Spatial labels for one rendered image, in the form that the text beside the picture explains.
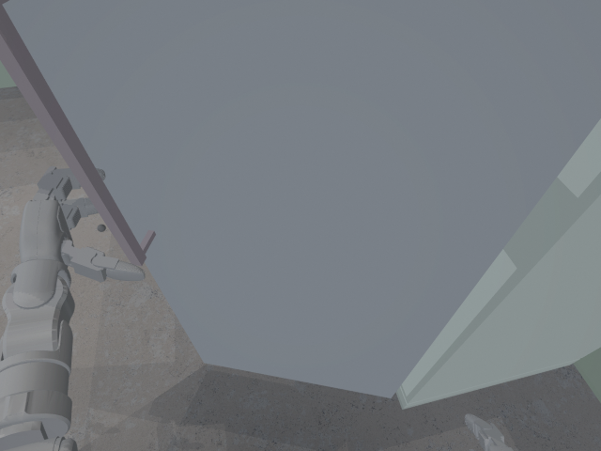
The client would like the handle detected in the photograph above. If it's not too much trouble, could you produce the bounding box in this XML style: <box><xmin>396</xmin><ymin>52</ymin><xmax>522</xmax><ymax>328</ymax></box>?
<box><xmin>0</xmin><ymin>0</ymin><xmax>156</xmax><ymax>266</ymax></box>

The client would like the right robot hand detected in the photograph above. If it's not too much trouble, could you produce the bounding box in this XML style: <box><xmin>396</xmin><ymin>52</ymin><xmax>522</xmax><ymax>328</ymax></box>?
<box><xmin>465</xmin><ymin>413</ymin><xmax>515</xmax><ymax>451</ymax></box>

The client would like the robot left forearm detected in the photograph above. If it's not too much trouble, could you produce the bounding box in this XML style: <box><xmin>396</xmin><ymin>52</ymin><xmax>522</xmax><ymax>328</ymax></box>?
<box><xmin>0</xmin><ymin>259</ymin><xmax>75</xmax><ymax>451</ymax></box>

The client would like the left robot hand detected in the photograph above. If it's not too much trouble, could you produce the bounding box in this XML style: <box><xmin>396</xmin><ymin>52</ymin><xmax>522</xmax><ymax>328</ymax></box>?
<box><xmin>19</xmin><ymin>166</ymin><xmax>145</xmax><ymax>282</ymax></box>

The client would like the fridge door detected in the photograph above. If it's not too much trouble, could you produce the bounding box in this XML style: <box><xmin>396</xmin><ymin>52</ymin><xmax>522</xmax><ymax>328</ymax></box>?
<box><xmin>2</xmin><ymin>0</ymin><xmax>601</xmax><ymax>398</ymax></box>

